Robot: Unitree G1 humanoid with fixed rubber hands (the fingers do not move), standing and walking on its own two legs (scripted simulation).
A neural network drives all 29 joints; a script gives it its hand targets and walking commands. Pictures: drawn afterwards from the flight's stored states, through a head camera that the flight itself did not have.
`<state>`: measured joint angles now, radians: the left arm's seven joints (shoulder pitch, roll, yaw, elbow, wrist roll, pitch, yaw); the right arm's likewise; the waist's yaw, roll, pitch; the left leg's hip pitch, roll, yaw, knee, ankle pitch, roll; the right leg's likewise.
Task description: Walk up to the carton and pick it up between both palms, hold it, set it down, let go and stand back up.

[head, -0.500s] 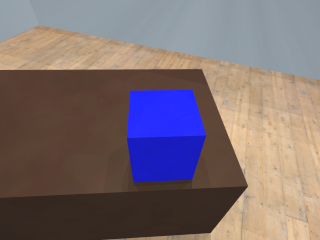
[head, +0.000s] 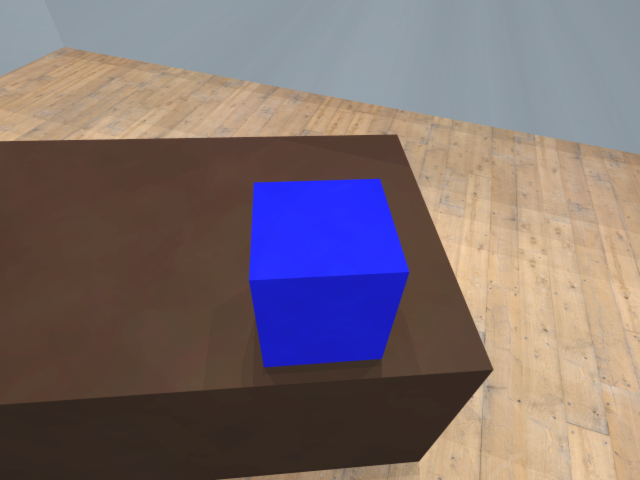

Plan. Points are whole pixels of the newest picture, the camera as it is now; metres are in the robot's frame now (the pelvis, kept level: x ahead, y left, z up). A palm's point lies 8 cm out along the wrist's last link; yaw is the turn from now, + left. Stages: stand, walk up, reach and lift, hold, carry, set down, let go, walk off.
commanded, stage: stand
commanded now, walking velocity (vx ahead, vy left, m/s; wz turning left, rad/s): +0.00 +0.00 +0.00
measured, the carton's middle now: (320, 274) +0.46 +0.00 -0.04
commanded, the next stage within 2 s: none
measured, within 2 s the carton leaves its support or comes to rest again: neither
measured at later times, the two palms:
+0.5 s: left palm out of the picture +0.08 +0.31 -0.11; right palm out of the picture +0.08 -0.31 -0.11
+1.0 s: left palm out of the picture +0.10 +0.31 -0.11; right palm out of the picture +0.09 -0.31 -0.11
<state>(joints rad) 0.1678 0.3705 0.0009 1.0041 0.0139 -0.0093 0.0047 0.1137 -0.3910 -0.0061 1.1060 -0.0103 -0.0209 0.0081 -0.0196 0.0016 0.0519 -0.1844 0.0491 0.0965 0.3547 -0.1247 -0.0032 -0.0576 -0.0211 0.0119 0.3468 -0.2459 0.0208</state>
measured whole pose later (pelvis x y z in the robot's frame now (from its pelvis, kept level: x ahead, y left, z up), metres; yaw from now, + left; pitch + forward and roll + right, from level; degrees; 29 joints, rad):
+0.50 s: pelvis +0.01 +0.00 +0.00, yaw +0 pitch -2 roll +0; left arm 0.16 0.38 0.00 1.03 0.01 -0.01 0.01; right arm 0.10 -0.39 0.00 1.11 -0.01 -0.01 0.00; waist -0.01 0.01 0.05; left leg -0.17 0.05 0.10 0.34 -0.13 -0.01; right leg -0.05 -0.02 0.02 0.34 -0.25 0.02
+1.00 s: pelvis +0.01 +0.00 +0.00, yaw -1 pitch -2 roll +0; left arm 0.13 0.38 0.02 1.03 0.01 -0.01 0.00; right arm 0.08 -0.38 -0.01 1.12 -0.01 -0.02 0.00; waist -0.01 -0.01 0.06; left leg -0.16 0.05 0.11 0.32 -0.13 -0.01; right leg -0.03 -0.02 0.02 0.30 -0.24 0.02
